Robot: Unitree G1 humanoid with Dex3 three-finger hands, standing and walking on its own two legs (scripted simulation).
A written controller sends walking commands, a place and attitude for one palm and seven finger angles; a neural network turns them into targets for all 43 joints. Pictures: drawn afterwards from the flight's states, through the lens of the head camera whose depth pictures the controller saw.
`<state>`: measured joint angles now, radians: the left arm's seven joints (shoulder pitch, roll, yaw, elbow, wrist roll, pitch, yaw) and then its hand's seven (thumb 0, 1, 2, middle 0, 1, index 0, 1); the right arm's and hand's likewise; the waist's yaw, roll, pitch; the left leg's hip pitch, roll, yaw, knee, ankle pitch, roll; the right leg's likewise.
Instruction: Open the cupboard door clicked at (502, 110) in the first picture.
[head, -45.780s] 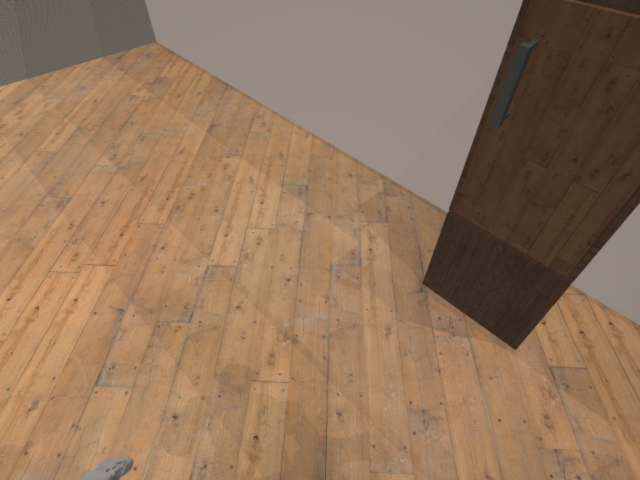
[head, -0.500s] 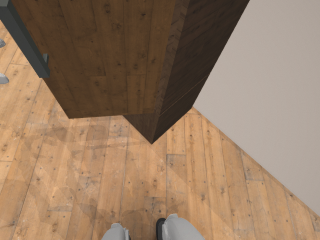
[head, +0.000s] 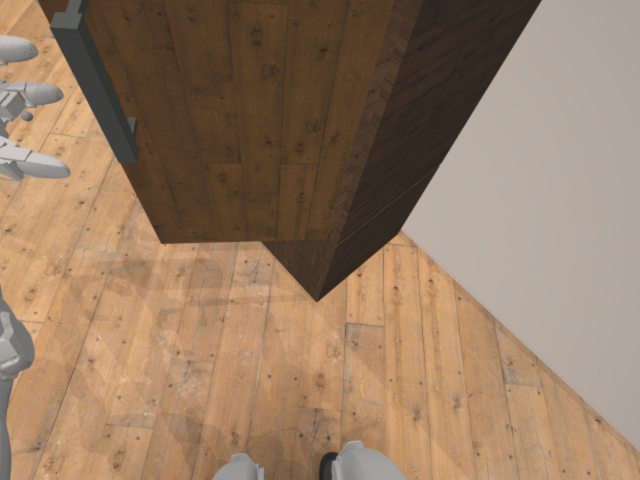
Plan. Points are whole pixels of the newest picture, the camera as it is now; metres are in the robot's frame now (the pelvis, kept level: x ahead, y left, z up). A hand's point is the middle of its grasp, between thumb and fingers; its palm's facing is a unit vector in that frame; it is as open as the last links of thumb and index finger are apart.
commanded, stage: slide the fingers in behind the handle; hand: left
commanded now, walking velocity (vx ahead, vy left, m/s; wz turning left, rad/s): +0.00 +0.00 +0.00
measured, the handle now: (106, 86) +0.54 +0.22 +0.13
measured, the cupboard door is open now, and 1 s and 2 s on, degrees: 53 52 51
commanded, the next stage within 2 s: close the thumb around the handle in 1.42 s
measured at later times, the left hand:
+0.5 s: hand (75, 118) +0.49 +0.24 +0.12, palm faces +0.02 -1.00 +0.01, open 13.9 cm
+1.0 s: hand (98, 117) +0.50 +0.22 +0.12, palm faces +0.03 -1.00 +0.01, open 13.9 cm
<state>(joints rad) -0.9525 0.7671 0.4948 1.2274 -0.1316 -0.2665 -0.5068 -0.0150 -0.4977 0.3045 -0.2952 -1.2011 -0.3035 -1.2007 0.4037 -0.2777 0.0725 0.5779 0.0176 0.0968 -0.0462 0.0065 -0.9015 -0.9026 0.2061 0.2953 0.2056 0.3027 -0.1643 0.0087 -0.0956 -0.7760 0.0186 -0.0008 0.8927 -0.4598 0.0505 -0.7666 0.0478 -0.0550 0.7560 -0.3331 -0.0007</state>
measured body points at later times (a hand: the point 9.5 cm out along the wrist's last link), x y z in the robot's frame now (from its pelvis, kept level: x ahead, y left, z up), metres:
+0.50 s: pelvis -0.01 -0.01 +0.00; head +0.10 +0.01 +0.44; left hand +0.48 +0.29 +0.13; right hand -0.01 -0.28 -0.10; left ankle -0.03 +0.08 -0.70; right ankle +0.01 -0.13 -0.70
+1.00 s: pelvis -0.01 -0.02 +0.00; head +0.11 +0.01 +0.44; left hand +0.49 +0.28 +0.12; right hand -0.01 -0.29 -0.10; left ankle -0.03 +0.08 -0.70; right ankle +0.01 -0.13 -0.70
